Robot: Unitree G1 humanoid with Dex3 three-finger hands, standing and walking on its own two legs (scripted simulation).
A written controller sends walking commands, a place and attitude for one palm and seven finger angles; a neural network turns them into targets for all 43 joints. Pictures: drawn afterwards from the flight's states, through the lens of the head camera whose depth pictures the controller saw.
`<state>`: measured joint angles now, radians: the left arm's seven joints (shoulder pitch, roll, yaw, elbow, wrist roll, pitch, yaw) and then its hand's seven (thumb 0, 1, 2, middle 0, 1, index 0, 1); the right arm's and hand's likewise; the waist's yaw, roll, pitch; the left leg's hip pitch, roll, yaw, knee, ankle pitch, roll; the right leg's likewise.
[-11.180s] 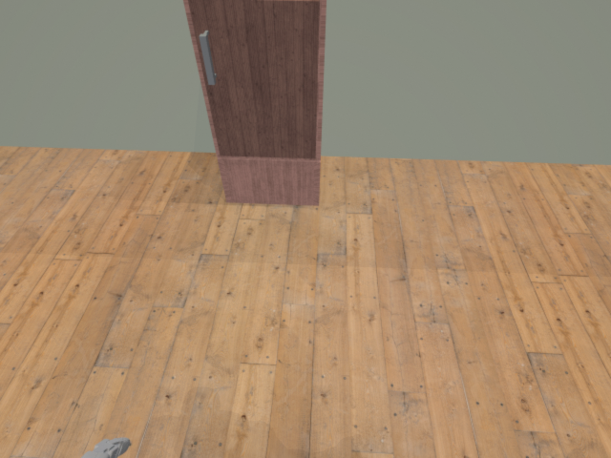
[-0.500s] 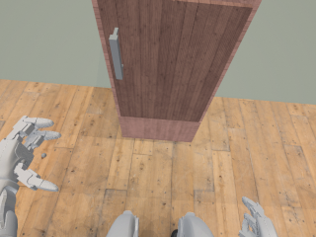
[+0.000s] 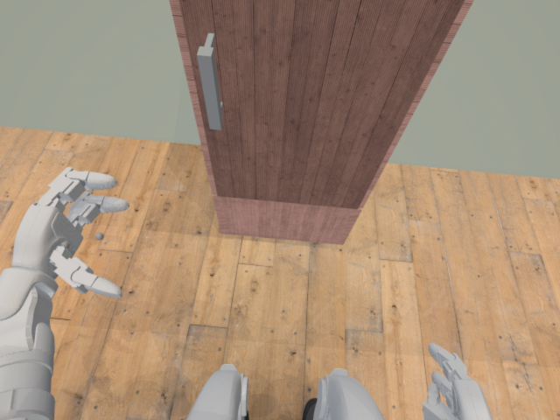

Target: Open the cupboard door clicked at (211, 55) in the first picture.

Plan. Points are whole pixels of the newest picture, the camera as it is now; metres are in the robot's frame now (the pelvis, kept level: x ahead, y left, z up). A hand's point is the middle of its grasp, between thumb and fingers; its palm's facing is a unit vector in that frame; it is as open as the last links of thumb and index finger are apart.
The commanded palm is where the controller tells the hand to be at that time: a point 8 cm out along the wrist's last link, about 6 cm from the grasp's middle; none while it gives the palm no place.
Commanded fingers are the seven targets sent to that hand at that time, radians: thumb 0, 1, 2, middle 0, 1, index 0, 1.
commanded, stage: move the hooked fingers beside the handle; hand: left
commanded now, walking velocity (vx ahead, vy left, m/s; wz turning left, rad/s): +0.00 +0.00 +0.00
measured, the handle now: (213, 84) +0.64 +0.16 +0.04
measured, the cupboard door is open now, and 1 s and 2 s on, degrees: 0 0 0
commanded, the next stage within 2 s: none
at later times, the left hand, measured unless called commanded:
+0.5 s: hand (138, 178) +0.43 +0.23 +0.04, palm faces -0.03 -1.00 -0.03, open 14.0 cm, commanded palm +0.41 +0.28 +0.05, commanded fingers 0.00 -0.50 0.30 -0.30 -1.20 -0.30 -1.20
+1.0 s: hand (159, 130) +0.52 +0.22 +0.04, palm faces -0.04 -1.00 -0.02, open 14.0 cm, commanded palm +0.51 +0.26 +0.04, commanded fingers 0.00 -0.50 0.30 -0.30 -1.20 -0.30 -1.20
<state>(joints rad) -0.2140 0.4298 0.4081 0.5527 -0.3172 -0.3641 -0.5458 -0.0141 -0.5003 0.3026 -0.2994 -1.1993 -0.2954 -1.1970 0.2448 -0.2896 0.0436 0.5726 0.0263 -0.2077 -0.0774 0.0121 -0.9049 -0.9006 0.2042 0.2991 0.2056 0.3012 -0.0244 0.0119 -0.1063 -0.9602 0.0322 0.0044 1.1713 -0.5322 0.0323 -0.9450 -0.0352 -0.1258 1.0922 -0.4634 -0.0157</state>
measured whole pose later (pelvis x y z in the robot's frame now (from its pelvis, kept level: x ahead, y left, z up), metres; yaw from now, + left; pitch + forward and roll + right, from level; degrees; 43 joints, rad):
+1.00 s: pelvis +0.00 +0.00 -0.02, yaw -3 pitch +27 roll -4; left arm -0.91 0.67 0.51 1.17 -0.10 -0.40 -0.42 -0.01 -0.50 0.30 -0.30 -1.20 -0.30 -1.20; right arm 0.34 -0.29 0.06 0.62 -0.01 0.01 -0.03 0.01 -0.91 -0.90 0.20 0.30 0.20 0.30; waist -0.19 0.02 -0.10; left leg -1.17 0.06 0.02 1.24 -0.54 0.04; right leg -1.16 -0.01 -0.10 1.14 -0.45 -0.01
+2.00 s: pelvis +0.02 +0.01 -0.02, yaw -4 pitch +30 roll -6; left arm -1.03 0.73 0.51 1.23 -0.03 -0.36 -0.36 -0.01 -0.50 0.30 -0.30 -1.20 -0.30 -1.20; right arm 0.37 -0.29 0.07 0.57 -0.04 0.09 0.01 0.00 -0.91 -0.90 0.20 0.30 0.20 0.30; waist -0.25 0.03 -0.10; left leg -1.20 0.08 0.00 1.23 -0.56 0.04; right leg -1.18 0.01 -0.12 1.10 -0.45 0.00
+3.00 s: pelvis +0.01 +0.01 -0.02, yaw -4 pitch +31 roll -5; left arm -1.07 0.64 0.47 1.22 -0.01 -0.38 -0.24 -0.01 -0.50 0.30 -0.30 -1.20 -0.30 -1.20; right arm 0.40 -0.26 0.08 0.60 -0.05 0.09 0.03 0.00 -0.91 -0.90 0.20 0.30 0.20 0.30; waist -0.25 0.04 -0.10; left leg -1.22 0.07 0.01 1.24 -0.56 0.04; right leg -1.20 0.01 -0.10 1.12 -0.45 -0.01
